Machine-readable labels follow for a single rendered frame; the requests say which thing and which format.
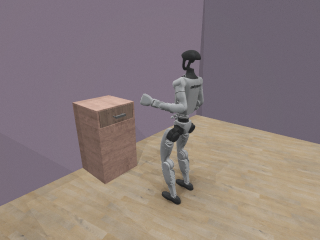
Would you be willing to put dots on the cabinet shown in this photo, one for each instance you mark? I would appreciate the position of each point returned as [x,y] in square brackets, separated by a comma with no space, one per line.
[106,152]

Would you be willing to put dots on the robot left upper arm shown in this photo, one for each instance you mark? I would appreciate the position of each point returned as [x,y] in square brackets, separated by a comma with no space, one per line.
[179,87]

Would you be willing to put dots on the robot left forearm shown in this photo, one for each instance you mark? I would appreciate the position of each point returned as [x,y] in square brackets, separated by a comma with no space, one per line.
[170,107]

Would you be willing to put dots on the left robot hand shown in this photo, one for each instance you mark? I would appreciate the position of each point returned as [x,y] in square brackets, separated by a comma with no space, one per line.
[146,100]

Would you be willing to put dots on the handle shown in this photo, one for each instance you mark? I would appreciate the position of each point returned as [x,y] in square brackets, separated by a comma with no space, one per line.
[119,116]

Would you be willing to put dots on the robot right thigh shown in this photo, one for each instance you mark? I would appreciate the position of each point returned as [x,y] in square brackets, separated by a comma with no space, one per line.
[181,142]

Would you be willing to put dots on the robot right upper arm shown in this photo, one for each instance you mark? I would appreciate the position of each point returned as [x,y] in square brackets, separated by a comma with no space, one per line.
[200,99]

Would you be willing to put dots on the right robot foot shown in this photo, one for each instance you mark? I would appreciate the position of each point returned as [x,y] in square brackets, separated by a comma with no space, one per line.
[181,183]

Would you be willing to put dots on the drawer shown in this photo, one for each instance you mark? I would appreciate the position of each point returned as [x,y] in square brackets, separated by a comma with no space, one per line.
[106,116]

